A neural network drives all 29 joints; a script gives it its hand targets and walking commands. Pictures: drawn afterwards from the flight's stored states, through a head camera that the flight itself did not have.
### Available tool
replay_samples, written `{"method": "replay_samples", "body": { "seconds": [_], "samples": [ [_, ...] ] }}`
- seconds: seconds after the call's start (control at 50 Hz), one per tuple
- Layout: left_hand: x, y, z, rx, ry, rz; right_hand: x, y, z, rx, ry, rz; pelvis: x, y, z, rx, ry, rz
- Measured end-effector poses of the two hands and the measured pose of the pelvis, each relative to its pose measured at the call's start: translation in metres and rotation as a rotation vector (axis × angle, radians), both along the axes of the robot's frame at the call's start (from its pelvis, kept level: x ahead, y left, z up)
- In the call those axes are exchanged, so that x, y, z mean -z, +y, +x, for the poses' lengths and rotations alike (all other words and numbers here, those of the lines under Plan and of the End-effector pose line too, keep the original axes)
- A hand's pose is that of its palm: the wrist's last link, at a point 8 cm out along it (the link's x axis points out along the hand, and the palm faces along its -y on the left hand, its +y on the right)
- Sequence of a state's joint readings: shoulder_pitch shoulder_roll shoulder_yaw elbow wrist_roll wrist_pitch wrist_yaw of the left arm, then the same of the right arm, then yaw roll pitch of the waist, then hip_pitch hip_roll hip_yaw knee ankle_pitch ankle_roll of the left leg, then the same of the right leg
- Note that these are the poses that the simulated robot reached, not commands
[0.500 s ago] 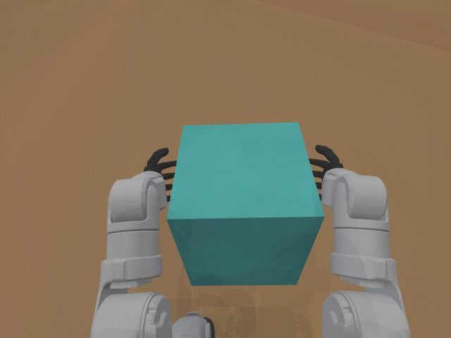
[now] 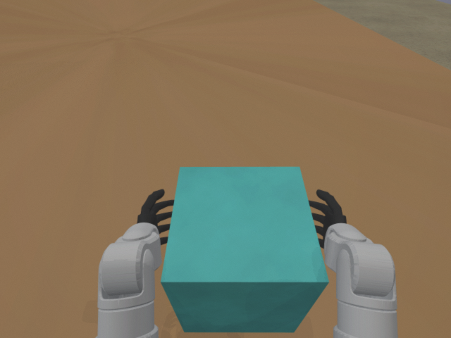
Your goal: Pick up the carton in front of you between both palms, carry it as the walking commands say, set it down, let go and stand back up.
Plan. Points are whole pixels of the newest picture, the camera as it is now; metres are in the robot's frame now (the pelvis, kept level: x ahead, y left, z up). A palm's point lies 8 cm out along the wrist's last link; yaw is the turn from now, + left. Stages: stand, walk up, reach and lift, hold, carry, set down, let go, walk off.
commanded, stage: carry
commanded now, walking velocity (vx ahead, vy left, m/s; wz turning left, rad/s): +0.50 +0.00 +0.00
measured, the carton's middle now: (239, 253) +0.27 +0.00 +0.03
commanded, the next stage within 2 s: none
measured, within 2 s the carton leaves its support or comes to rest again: neither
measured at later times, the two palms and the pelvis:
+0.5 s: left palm (180, 133) +0.55 +0.14 +0.09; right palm (300, 132) +0.57 -0.16 +0.09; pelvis +0.31 -0.03 +0.01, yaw +3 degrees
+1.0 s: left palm (182, 81) +0.85 +0.17 +0.09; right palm (273, 80) +0.86 -0.13 +0.10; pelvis +0.59 +0.01 +0.00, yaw +1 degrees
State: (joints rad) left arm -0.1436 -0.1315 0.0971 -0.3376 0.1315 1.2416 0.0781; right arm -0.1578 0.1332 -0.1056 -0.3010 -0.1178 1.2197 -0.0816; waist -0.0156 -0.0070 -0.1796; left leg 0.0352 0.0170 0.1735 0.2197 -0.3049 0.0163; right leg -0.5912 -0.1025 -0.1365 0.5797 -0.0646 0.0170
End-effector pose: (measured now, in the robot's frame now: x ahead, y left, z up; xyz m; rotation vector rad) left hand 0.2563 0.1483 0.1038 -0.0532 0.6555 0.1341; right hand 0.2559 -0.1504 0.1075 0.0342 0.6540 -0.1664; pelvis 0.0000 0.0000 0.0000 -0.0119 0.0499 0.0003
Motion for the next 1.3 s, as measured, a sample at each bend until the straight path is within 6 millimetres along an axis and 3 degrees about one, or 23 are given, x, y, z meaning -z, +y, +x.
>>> {"method": "replay_samples", "body": {
  "seconds": [0.14,0.22,0.34,0.44,0.54,0.64,0.72,0.82,0.94,1.08,1.18,1.3],
  "samples": [
    [0.028,-0.024,0.103,-0.031,0.041,0.042,0.040,-0.024,0.113,-0.040,0.041,0.030,0.029,-0.029,0.106,-0.037,-0.016,-0.008],
    [0.043,-0.027,0.135,-0.064,0.150,0.042,0.054,-0.027,0.157,-0.074,0.150,0.028,0.015,-0.041,0.143,-0.061,0.000,0.015],
    [0.034,-0.024,0.188,-0.093,0.151,0.039,0.046,-0.023,0.217,-0.103,0.149,0.024,-0.005,-0.045,0.205,-0.058,0.015,0.030],
    [0.019,-0.020,0.252,-0.074,0.086,0.035,0.028,-0.019,0.276,-0.086,0.084,0.017,-0.009,-0.036,0.268,-0.049,0.017,0.030],
    [0.008,-0.006,0.330,-0.049,0.007,0.019,0.012,-0.006,0.344,-0.054,0.006,0.008,0.000,-0.017,0.341,-0.041,0.010,0.012],
    [0.022,0.017,0.415,-0.027,-0.020,-0.015,0.017,0.016,0.422,-0.029,-0.020,-0.021,0.022,0.009,0.417,-0.010,-0.001,0.021],
    [0.031,0.023,0.464,-0.003,0.080,-0.027,0.027,0.023,0.462,0.006,0.080,-0.021,0.010,0.022,0.454,0.011,0.011,0.001],
    [0.028,0.024,0.515,0.014,0.101,-0.034,0.021,0.023,0.507,0.028,0.101,-0.022,-0.005,0.027,0.499,0.006,0.019,-0.018],
    [0.012,0.024,0.570,-0.020,0.028,-0.021,0.008,0.023,0.574,-0.007,0.029,-0.010,-0.005,0.019,0.559,-0.006,0.010,-0.005],
    [0.019,0.011,0.632,-0.033,0.052,0.044,0.031,0.011,0.641,-0.030,0.052,0.041,0.010,0.005,0.631,-0.032,-0.005,-0.010],
    [0.030,0.011,0.660,-0.039,0.095,0.035,0.041,0.010,0.669,-0.033,0.095,0.035,0.009,0.002,0.657,-0.050,0.019,-0.013],
    [0.028,0.019,0.673,-0.070,0.055,0.014,0.032,0.019,0.692,-0.057,0.056,0.020,0.009,0.003,0.669,-0.059,0.036,-0.006]
  ]
}}
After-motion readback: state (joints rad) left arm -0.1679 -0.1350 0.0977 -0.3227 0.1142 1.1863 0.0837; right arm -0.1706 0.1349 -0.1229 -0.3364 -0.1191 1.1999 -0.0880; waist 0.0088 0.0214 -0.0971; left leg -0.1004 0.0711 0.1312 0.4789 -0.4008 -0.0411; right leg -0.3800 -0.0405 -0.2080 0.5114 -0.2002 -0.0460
